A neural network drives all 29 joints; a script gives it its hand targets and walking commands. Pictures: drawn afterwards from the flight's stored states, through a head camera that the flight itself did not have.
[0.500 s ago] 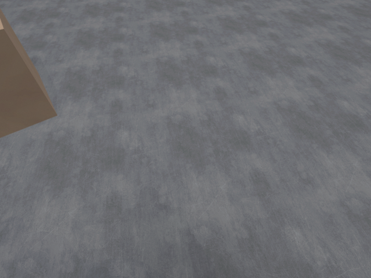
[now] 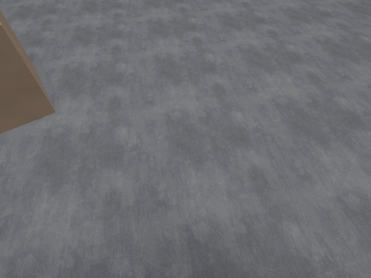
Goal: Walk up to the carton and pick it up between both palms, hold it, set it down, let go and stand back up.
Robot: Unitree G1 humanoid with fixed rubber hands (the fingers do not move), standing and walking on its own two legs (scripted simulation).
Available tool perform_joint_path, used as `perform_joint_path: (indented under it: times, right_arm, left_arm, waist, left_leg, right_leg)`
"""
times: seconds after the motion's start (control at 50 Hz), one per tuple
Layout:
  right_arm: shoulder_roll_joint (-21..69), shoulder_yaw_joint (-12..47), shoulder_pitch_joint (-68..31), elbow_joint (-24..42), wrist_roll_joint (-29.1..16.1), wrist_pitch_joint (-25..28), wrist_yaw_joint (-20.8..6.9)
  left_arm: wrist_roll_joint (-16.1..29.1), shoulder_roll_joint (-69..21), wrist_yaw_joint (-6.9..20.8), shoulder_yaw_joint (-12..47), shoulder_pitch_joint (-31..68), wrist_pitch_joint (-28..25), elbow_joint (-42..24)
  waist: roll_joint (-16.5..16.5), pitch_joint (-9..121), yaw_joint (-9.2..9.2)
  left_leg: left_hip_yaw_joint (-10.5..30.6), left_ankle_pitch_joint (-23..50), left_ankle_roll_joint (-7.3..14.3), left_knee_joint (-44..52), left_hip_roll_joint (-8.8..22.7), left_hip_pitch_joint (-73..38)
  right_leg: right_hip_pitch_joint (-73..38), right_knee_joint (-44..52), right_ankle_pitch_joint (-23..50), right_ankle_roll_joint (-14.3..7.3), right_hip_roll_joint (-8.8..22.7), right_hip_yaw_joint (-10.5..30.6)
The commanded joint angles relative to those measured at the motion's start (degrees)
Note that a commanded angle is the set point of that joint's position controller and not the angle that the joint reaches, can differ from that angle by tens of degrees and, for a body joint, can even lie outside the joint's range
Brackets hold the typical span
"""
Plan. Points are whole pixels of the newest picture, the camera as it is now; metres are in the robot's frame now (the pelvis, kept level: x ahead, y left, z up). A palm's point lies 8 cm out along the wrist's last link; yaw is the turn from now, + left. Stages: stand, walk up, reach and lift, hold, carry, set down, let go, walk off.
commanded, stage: stand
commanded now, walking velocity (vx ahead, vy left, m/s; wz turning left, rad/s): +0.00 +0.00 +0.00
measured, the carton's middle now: out of the picture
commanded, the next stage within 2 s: walk up in 1.90 s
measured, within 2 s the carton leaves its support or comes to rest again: neither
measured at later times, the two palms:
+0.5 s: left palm out of the picture -0.01 +0.20 -0.15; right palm out of the picture -0.02 -0.20 -0.15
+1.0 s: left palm out of the picture -0.01 +0.19 -0.15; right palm out of the picture +0.00 -0.21 -0.15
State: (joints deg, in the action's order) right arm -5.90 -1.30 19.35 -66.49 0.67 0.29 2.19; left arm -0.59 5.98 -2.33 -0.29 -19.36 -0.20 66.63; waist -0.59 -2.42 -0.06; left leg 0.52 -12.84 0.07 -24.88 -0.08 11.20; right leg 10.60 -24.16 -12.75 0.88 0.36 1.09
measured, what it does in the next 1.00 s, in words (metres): stands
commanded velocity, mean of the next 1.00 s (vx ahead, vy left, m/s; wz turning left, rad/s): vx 0.00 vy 0.00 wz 0.00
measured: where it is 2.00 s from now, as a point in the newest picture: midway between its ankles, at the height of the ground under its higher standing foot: outside the picture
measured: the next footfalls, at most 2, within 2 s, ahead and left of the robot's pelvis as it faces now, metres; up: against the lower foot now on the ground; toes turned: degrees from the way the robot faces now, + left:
none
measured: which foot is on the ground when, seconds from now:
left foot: down 0.00-1.00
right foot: down 0.00-1.00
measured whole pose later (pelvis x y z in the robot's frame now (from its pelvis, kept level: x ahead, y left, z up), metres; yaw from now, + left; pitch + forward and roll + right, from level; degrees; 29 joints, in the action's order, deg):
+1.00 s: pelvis +0.03 +0.00 +0.00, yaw +0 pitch -1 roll +0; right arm -5.9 -1.6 17.7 -67.1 0.4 0.9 2.7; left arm -0.6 5.6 -2.8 -0.5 -18.5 -1.0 66.4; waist -0.3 -2.5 -0.1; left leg 0.8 -15.1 -0.4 -24.1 0.3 8.1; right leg 7.4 -23.5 -15.1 0.5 0.2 0.8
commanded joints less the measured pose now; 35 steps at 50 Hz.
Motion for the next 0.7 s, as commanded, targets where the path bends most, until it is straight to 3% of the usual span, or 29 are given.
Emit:
perform_joint_path:
  times: [0.0,0.02,0.04,0.06,0.08,0.1,0.12,0.16,0.18,0.2,0.22,0.24,0.26,0.28,0.3,0.32,0.34,0.38,0.4,0.42,0.48,0.5,0.52,0.56,0.58,0.6,0.62,0.66,0.68]
  right_arm:
    - [-3.3,-0.44,5.09,0.73,-0.24,0.24,0.15]
    - [-5.75,-0.66,4.84,1.0,-0.07,0.43,0.08]
    - [-2.9,-0.37,5.75,0.49,-0.28,0.16,0.17]
    - [-3.82,-0.38,5.49,0.32,0.02,0.55,0.23]
    - [-3.81,-0.43,5.13,0.48,0.32,0.69,0.06]
    - [-3.04,-0.49,5.76,0.76,-0.19,0.88,0.07]
    - [-3.82,-0.44,6.61,0.19,0.04,0.79,0.01]
    - [-4.44,-1.02,6.01,0.95,0.09,0.61,0.16]
    - [-5.36,-0.94,4.52,1.13,0.2,0.63,0.23]
    - [-3.57,-0.49,4.78,1.66,0.17,1.17,0.1]
    - [-2.73,-0.31,5.25,1.0,0.12,0.73,0.19]
    - [-4.85,-0.85,7.49,0.05,0.33,0.65,0.68]
    - [-2.64,-0.38,6.12,0.55,0.18,0.5,0.24]
    - [-4.04,-0.52,5.03,1.05,0.38,0.92,0.4]
    - [-5.35,-1.05,6.21,1.1,0.05,0.75,0.48]
    - [-4.81,-0.88,5.41,0.97,-0.22,0.95,0.06]
    - [-4.59,-0.89,3.82,1.47,0.22,1.14,0.24]
    - [-1.7,-0.01,7.2,0.39,-0.37,0.87,0.24]
    - [-1.59,0.07,6.59,0.06,-0.22,0.9,0.27]
    - [-1.98,0.14,4.94,1.11,-0.05,1.19,0.2]
    - [-4.59,-0.99,2.79,2.07,-0.18,1.39,0.51]
    - [-1.46,-0.32,5.14,0.37,-0.01,0.98,0.24]
    - [-2.55,-0.69,6.59,0.13,-0.26,0.8,0.14]
    - [-2.88,-0.94,4.28,0.91,0.23,0.71,0.52]
    - [-3.23,-0.89,4.96,0.21,0.02,0.3,0.44]
    - [-4.53,-1.54,4.76,0.32,0.12,0.26,0.21]
    - [-2.3,-1.24,3.11,1.3,-0.07,0.54,0.28]
    - [-2.4,-1.0,3.42,1.29,-0.22,0.63,0.37]
    - [-1.66,-0.72,3.77,0.53,-0.19,0.69,0.57]
  left_arm:
    - [-0.24,3.79,0.05,-0.65,-3.21,-0.19,-0.65]
    - [-0.12,3.34,0.45,-0.57,-5.2,-0.47,-0.72]
    - [-0.33,5.69,0.1,-1.48,-3.9,-0.76,-1.31]
    - [0.14,5.46,0.51,-1.23,-3.98,-1.0,-1.74]
    - [0.03,3.99,0.55,-1.13,-4.47,-0.7,-1.35]
    - [-0.13,5.84,0.28,-1.61,-4.72,-0.66,-0.93]
    - [-0.31,3.12,0.26,-1.06,-4.65,-0.89,-1.04]
    - [0.12,2.93,0.07,-1.02,-4.31,-0.62,-0.98]
    - [0.72,3.82,0.05,-1.28,-4.26,-0.64,-1.12]
    - [0.32,2.27,-0.14,-0.81,-5.2,-0.51,-0.4]
    - [-0.03,1.44,-0.08,-0.36,-5.2,-0.64,-0.37]
    - [-0.1,2.2,-0.13,-0.44,-5.89,-0.37,-0.48]
    - [0.08,1.55,-0.08,-0.38,-3.6,-0.32,-0.59]
    - [0.11,3.78,0.19,-1.13,-4.05,-0.34,-0.93]
    - [0.24,2.37,0.54,-0.56,-3.52,-0.73,-1.99]
    - [-0.06,3.99,0.34,-1.36,-2.63,-0.92,-1.8]
    - [-0.07,4.39,-0.11,-1.3,-4.71,-0.67,-1.29]
    - [0.19,2.76,-0.25,-0.71,-4.89,-0.2,-0.88]
    - [0.16,5.4,-0.2,-1.63,-5.71,-0.24,-0.46]
    - [0.24,3.76,-0.08,-1.47,-4.54,-0.18,-0.55]
    - [0.17,2.01,-0.06,-0.41,-5.69,-1.48,-0.28]
    - [0.42,2.36,-0.3,-0.4,-5.09,-1.44,-0.66]
    - [-0.02,5.46,-0.24,-1.27,-2.68,-1.43,-1.37]
    - [0.16,2.76,-0.08,-1.03,-5.89,-1.02,-1.03]
    - [0.24,2.27,-0.09,-0.81,-6.11,-0.83,-0.23]
    - [0.1,1.9,-0.13,-0.66,-6.0,-0.76,0.15]
    - [-0.03,3.57,-0.28,-1.27,-5.73,-0.92,-0.63]
    - [-0.04,4.16,-0.12,-1.23,-4.95,-1.01,-0.88]
    - [-0.16,1.94,-0.32,-0.66,-5.37,-1.11,-0.22]
  waist:
    - [0.03,-4.54,-1.11]
    - [2.87,-2.05,0.38]
    - [4.31,-3.59,-0.22]
    - [3.04,-2.79,-0.18]
    - [4.46,-2.14,0.35]
    - [-0.57,-0.6,-0.24]
    - [2.04,-0.49,0.16]
    - [-0.42,-1.77,-0.44]
    - [3.64,-0.34,0.14]
    - [1.5,-2.54,0.19]
    - [-1.86,-2.39,0.28]
    - [2.04,-5.23,-0.19]
    - [-1.93,-4.05,-0.07]
    - [-2.45,-2.55,0.36]
    - [0.3,-1.33,-0.14]
    - [0.94,1.21,-0.56]
    - [1.32,-2.86,0.94]
    - [3.82,-6.15,0.0]
    - [0.84,-3.98,0.72]
    - [2.34,-1.55,0.23]
    - [-1.08,-0.33,1.02]
    - [0.89,-0.79,-0.18]
    - [0.07,-1.85,-1.02]
    - [2.22,-3.54,0.77]
    - [0.31,-2.22,-0.03]
    - [1.49,-5.43,-0.33]
    - [-0.03,-2.33,0.84]
    - [-0.38,-3.2,-0.26]
    - [2.05,-4.44,0.45]
  left_leg:
    - [4.1,-0.44,1.3,5.34,3.32,2.96]
    - [3.95,-1.42,1.51,5.41,3.95,3.41]
    - [3.64,0.41,1.21,5.45,2.82,3.38]
    - [3.55,1.62,1.14,5.18,3.85,0.88]
    - [4.11,-0.16,1.16,5.67,3.86,1.41]
    - [4.89,2.0,1.55,5.0,3.91,0.91]
    - [4.36,3.16,1.3,4.32,4.5,0.96]
    - [4.22,2.34,1.31,5.04,4.26,0.85]
    - [4.9,3.16,1.66,5.81,4.41,1.18]
    - [4.39,7.68,1.6,4.46,4.71,1.31]
    - [4.46,6.15,1.28,4.21,4.24,0.77]
    - [5.87,2.53,1.42,5.71,5.07,3.46]
    - [5.11,1.32,1.68,5.71,4.3,4.26]
    - [5.51,2.69,2.05,5.87,4.68,1.54]
    - [4.85,1.85,1.78,4.79,4.34,0.41]
    - [4.11,3.94,1.66,5.15,4.03,-0.54]
    - [4.43,5.95,1.37,5.1,4.3,2.37]
    - [4.3,3.57,0.85,6.0,3.78,2.93]
    - [5.42,1.68,1.12,6.85,4.01,3.67]
    - [5.66,1.46,1.72,6.8,4.84,0.93]
    - [4.26,9.48,1.97,4.4,4.96,-2.24]
    - [3.91,6.98,1.78,4.92,4.53,-2.17]
    - [3.65,6.35,0.87,4.56,3.53,-0.26]
    - [3.53,10.15,1.35,3.42,4.12,-2.53]
    - [4.42,4.59,1.28,4.94,4.01,-0.24]
    - [4.05,4.89,1.2,5.03,4.21,0.55]
    - [4.38,5.46,1.74,4.58,4.33,-0.84]
    - [4.1,5.45,0.96,4.72,3.94,-0.87]
    - [3.19,6.79,1.32,4.12,4.5,0.52]
  right_leg:
    - [3.8,6.53,-3.29,-3.0,4.18,5.35]
    - [1.27,5.92,-0.98,-2.35,3.46,4.56]
    - [2.43,5.72,-1.58,-2.45,4.11,5.39]
    - [2.84,4.9,0.43,-2.35,3.64,5.5]
    - [2.67,4.88,1.41,-2.3,3.51,3.63]
    - [0.99,5.1,0.86,-2.39,3.7,3.37]
    - [0.1,4.14,3.76,-2.11,3.42,2.77]
    - [2.22,4.22,3.73,-1.98,3.13,3.09]
    - [-0.22,3.95,5.42,-2.04,3.79,2.85]
    - [0.37,3.13,6.94,-2.14,3.77,3.12]
    - [1.48,3.93,4.61,-2.17,3.83,2.39]
    - [2.31,3.98,3.73,-1.94,3.62,3.11]
    - [0.08,3.85,2.35,-2.52,3.7,3.06]
    - [1.43,3.35,3.68,-2.27,3.04,2.96]
    - [1.2,4.39,2.23,-2.45,3.31,3.5]
    - [-0.72,2.87,5.51,-2.74,3.44,3.21]
    - [-0.27,2.93,6.47,-2.17,3.41,3.2]
    - [1.3,3.54,4.63,-2.23,3.67,3.89]
    - [0.02,3.81,2.55,-2.52,3.16,3.05]
    - [-0.52,3.44,4.45,-2.67,3.5,2.75]
    - [-1.0,3.36,9.3,-2.56,4.06,2.73]
    - [0.95,3.66,7.07,-2.74,4.07,3.44]
    - [0.27,3.65,5.7,-2.53,3.67,3.81]
    - [2.01,3.55,8.87,-2.06,3.59,2.88]
    - [0.65,4.08,4.29,-2.37,3.31,2.13]
    - [1.91,4.27,5.79,-2.05,3.98,2.78]
    - [-0.1,4.16,5.74,-2.11,3.35,2.94]
    - [0.72,4.9,5.32,-2.21,3.48,3.31]
    - [-0.43,4.76,7.2,-2.45,4.16,3.51]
